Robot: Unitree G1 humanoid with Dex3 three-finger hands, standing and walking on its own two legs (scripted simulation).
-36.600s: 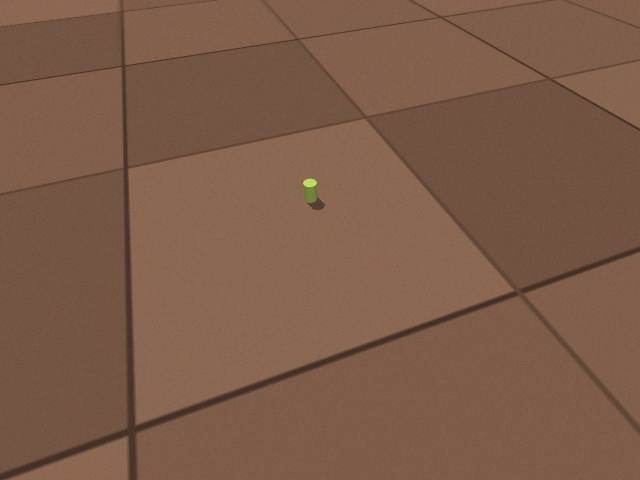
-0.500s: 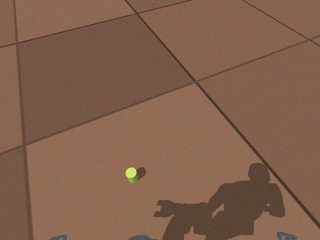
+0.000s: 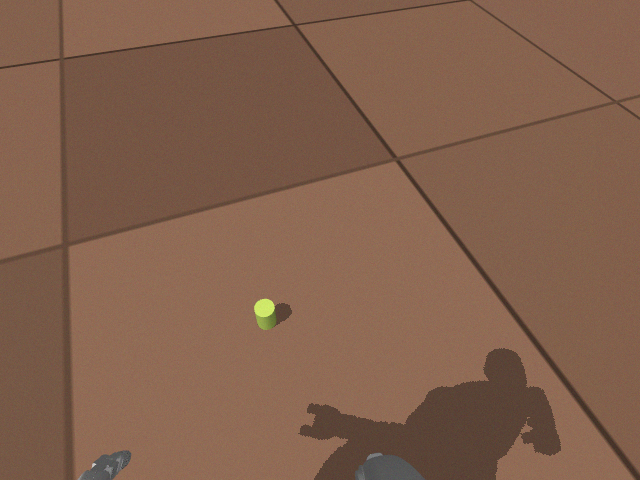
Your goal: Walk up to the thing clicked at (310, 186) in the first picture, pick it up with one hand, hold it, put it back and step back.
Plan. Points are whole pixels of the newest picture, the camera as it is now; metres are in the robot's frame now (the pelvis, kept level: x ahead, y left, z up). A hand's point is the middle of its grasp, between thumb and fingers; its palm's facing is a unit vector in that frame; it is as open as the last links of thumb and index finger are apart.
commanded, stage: step back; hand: left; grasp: from above
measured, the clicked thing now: (265, 314) +0.68 +0.20 -0.72
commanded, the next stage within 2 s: none
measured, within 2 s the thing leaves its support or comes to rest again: neither
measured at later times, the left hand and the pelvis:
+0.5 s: hand out of the picture -0.04 +0.22 -0.14, palm faces +0.00 -0.90 -0.43, open 7.4 cm; pelvis -0.16 -0.05 -0.01, yaw +1 degrees
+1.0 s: hand out of the picture -0.28 +0.19 -0.14, palm faces -0.01 -0.90 -0.43, open 7.4 cm; pelvis -0.34 -0.09 -0.01, yaw -1 degrees
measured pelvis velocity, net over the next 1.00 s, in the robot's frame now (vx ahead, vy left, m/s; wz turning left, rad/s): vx -0.34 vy -0.09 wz -0.01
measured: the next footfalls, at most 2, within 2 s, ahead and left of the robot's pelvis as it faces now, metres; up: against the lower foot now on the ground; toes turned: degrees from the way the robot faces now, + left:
right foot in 0.22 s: -0.07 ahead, -0.16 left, +0.00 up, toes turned +0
left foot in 0.54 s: -0.14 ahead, +0.07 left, +0.00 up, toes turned +0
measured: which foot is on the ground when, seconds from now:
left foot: down 0.00-0.24, up 0.26-0.52, down 0.54-0.86, up 0.88-1.00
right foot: up 0.00-0.20, down 0.22-0.56, up 0.58-0.82, down 0.84-1.00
